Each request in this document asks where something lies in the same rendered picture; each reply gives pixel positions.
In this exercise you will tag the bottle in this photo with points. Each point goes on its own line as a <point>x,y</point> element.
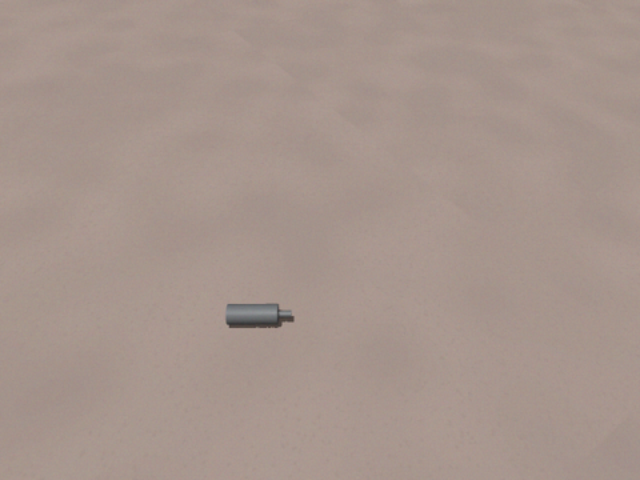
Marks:
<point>255,314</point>

